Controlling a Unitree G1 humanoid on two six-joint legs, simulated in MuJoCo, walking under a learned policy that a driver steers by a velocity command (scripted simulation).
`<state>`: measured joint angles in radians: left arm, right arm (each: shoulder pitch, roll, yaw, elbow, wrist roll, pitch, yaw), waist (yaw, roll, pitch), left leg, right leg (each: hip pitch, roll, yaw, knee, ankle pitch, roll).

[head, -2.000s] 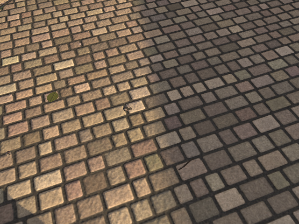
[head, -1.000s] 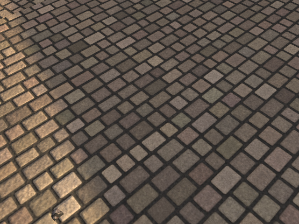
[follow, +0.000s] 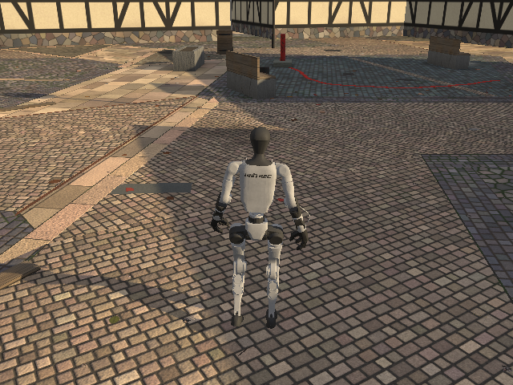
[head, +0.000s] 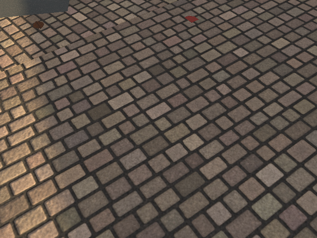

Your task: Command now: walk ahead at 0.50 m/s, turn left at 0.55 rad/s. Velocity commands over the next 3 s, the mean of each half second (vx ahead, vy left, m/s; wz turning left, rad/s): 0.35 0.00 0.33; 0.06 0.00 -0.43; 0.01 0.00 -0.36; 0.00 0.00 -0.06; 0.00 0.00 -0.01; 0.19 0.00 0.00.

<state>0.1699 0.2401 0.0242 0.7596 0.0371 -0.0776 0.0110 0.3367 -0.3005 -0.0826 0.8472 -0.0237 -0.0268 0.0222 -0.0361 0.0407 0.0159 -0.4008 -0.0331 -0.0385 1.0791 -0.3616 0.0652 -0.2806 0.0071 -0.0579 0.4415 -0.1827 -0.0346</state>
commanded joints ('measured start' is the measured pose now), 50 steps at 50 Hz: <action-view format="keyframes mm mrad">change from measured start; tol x32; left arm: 1 104 97 29 -10 -13 -27 -1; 50 55 149 75 -38 -36 103 -5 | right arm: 1 7 -29 -4 -66 -15 16 22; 50 -128 -50 -4 -69 -6 63 -41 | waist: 1 32 -152 -15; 15 62 -154 29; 20 -75 115 -525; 24 54 42 -92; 40 62 54 -63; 43 62 -406 47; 50 21 -117 -64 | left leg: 1 -226 80 -22 55 74 -18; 16 31 -20 128 -525 245 43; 20 797 527 -372 -503 1443 309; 25 214 314 -19 -758 953 142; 38 140 374 59 -803 167 155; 43 -229 37 239 -283 -254 -106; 50 -182 42 22 0 11 -99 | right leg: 1 193 -264 236 -252 120 -98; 16 277 -239 -93 -14 850 -66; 18 113 -167 -114 306 532 -22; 19 -165 -49 -103 647 -422 9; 20 -178 31 102 816 -522 10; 40 38 -28 -35 181 -177 -22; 43 104 -391 597 -235 93 -198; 50 160 -186 319 -125 343 -196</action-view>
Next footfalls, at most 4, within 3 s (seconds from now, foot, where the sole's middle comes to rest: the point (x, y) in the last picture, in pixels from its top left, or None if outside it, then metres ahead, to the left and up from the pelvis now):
0.36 left None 0.31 0.14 -0.78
0.84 right None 0.26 -0.06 -0.78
1.34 left None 0.28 0.13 -0.78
1.64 right None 0.18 -0.07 -0.78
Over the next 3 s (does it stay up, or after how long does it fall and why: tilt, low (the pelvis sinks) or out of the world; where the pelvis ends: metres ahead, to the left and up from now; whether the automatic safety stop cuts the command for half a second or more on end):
stays up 0.30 0.05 0.00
